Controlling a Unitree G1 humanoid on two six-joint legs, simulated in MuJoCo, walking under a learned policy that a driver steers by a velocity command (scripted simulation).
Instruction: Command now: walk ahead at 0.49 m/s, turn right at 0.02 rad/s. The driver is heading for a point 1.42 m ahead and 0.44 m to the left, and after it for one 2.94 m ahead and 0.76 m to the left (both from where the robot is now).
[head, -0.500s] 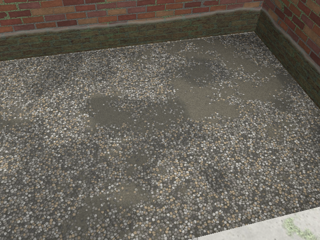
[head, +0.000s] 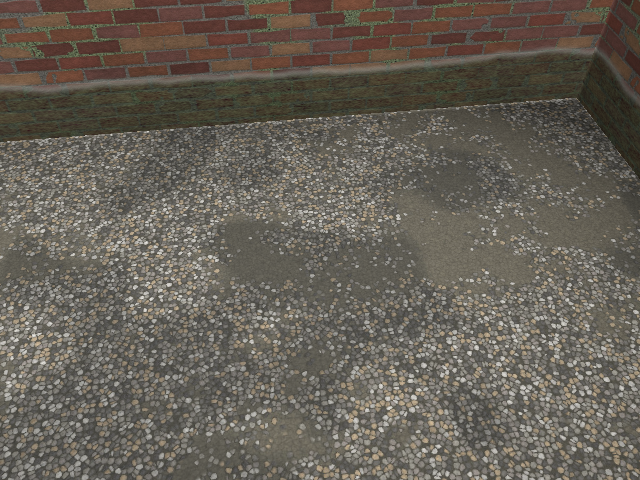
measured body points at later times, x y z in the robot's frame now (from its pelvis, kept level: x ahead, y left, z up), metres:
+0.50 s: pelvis +0.08 +0.01 +0.00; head +0.06 +0.00 +0.45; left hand +0.28 +0.22 -0.08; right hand +0.23 -0.21 -0.11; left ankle +0.10 +0.10 -0.73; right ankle +0.12 -0.10 -0.73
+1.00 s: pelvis +0.12 +0.00 -0.01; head +0.11 +0.00 +0.44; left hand +0.31 +0.21 -0.08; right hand +0.31 -0.21 -0.09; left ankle +0.10 +0.10 -0.73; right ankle +0.12 -0.10 -0.73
